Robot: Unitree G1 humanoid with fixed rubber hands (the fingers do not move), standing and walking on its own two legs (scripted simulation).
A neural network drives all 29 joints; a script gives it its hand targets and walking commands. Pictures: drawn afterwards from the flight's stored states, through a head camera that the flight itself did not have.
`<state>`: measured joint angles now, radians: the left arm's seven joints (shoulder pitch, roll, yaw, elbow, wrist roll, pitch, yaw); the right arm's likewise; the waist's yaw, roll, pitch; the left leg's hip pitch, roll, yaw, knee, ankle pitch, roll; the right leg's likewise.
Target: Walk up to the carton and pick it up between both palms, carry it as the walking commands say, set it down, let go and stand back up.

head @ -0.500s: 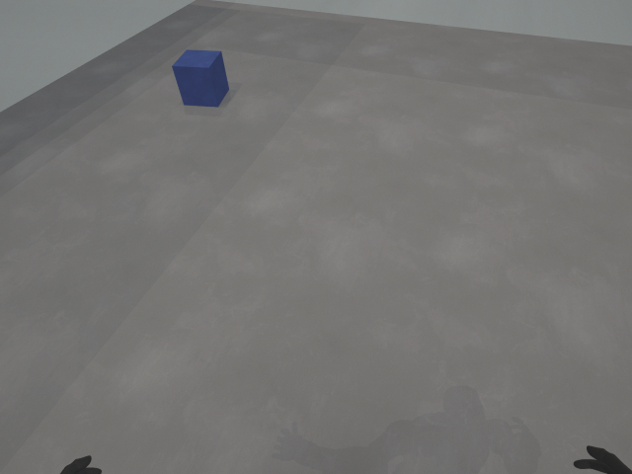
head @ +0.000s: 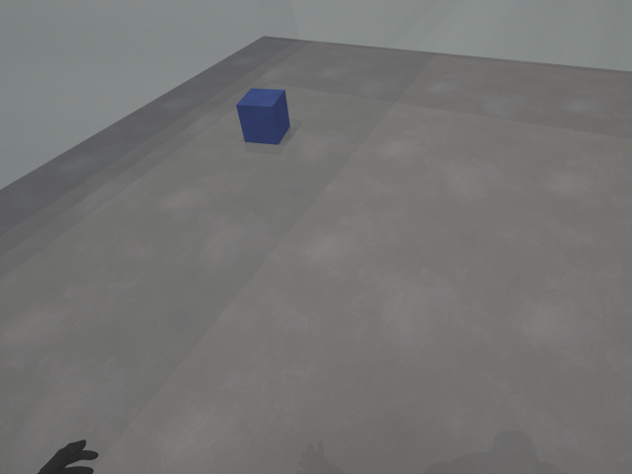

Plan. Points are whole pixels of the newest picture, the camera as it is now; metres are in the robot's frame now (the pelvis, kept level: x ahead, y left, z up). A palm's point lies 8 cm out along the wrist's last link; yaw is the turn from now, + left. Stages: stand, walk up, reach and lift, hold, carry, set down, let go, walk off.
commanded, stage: walk up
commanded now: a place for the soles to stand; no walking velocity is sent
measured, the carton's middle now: (264, 116) +2.34 +0.28 -0.65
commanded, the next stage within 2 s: none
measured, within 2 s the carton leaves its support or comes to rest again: neither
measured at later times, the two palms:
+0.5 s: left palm (75, 443) +0.24 +0.39 -0.11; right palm (446, 238) +0.54 -0.24 -0.06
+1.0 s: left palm (149, 207) +0.73 +0.38 -0.06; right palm (443, 201) +0.70 -0.29 -0.10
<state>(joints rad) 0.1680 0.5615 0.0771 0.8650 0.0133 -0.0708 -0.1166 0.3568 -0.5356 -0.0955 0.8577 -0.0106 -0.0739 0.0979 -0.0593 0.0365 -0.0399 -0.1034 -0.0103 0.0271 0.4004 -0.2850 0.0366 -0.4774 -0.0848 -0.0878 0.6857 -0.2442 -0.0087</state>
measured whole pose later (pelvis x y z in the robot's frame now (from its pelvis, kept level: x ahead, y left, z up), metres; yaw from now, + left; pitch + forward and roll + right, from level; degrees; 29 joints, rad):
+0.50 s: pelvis +0.29 +0.05 -0.02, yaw +9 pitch +1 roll +0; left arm 0.38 0.50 0.03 0.85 -0.01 -0.09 -0.06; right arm 0.09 -0.52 -0.09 0.77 -0.02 -0.10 0.09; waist 0.08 0.00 0.00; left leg -0.45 -0.01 0.10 0.60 -0.17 0.08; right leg -0.24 -0.12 -0.05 1.03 -0.44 -0.04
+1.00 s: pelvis +0.60 +0.04 -0.01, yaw +9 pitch +3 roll +1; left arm 0.10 0.50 0.05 0.76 0.00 -0.12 -0.08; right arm 0.32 -0.49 -0.04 0.82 0.00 -0.12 0.04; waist -0.04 0.01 0.03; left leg -0.29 0.02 0.01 1.08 -0.44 0.03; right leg -0.42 -0.05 -0.09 0.58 -0.20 -0.02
